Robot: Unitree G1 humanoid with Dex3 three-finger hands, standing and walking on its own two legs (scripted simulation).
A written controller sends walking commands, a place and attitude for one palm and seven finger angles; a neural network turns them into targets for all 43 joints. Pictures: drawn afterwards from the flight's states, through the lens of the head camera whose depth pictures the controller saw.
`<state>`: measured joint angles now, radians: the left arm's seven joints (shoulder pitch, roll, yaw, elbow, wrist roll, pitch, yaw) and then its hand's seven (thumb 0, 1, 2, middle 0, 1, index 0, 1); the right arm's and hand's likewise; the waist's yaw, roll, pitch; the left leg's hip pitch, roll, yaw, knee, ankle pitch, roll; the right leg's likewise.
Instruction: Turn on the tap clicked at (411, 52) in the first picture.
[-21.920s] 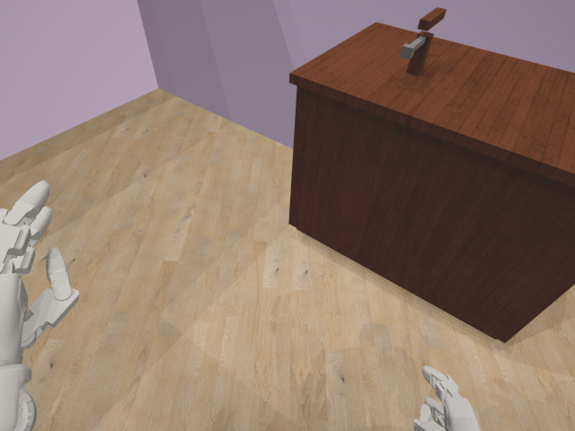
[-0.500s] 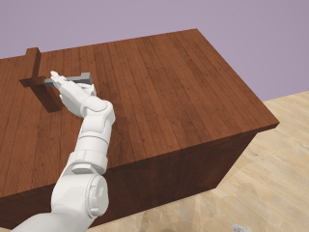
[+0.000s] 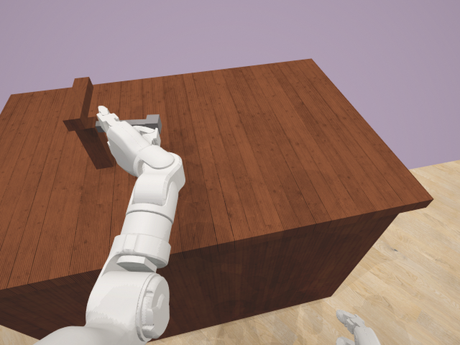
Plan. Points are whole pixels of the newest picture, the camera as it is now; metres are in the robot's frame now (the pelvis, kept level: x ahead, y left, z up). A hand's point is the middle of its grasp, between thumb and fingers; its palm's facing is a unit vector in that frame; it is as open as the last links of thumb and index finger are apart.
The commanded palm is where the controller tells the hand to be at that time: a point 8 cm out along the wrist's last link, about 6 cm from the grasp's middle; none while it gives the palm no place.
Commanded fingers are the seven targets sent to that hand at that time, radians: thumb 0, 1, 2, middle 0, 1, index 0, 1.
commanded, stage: lift the hand up off the lever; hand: left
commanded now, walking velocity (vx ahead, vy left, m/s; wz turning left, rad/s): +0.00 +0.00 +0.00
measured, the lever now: (153, 124) +0.49 +0.19 +0.12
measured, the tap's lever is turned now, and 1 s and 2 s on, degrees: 80 80 80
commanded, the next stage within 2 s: draw the hand back beside the body in 1.40 s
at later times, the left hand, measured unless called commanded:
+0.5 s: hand (162, 130) +0.42 +0.15 +0.17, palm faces +0.76 -0.65 -0.10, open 7.8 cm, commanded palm +0.36 +0.18 +0.17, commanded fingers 0.00 0.90 0.90 -0.15 -0.15 -0.15 -0.15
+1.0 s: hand (158, 123) +0.41 +0.15 +0.19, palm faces +0.76 -0.64 -0.09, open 7.8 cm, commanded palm +0.35 +0.18 +0.19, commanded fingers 0.00 0.90 0.90 -0.15 -0.15 -0.15 -0.15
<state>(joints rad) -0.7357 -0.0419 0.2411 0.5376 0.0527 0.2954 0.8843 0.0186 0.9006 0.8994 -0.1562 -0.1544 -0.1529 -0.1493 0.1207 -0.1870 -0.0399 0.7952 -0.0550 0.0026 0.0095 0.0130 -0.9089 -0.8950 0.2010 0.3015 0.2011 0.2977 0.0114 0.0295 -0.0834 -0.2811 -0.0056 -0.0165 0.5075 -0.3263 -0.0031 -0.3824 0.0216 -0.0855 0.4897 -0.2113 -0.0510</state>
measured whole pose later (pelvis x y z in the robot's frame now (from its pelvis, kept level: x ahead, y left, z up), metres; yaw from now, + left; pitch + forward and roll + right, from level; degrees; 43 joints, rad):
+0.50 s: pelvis -0.01 -0.01 +0.00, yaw +0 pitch +4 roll +0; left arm -0.76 -0.03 0.26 0.53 0.04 0.36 0.89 0.02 0.90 0.90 -0.16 -0.15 -0.15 -0.15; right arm 0.12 -0.20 -0.04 0.82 -0.04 0.00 0.00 0.01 -0.91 -0.90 0.20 0.30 0.20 0.30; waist 0.01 0.04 -0.07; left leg -0.24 0.01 -0.01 0.47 -0.29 -0.02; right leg -0.35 0.03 -0.09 0.45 -0.18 -0.07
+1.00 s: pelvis -0.02 -0.02 +0.00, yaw +0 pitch +2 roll +0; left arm -0.78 -0.02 0.25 0.50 0.03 0.41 0.87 0.02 0.90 0.90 -0.16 -0.15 -0.15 -0.15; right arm 0.07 -0.20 -0.03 0.83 -0.02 -0.01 -0.02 0.01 -0.91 -0.90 0.20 0.30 0.20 0.30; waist 0.02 0.05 -0.07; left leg -0.21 0.01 -0.02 0.44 -0.28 -0.02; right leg -0.31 0.04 -0.09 0.42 -0.16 -0.08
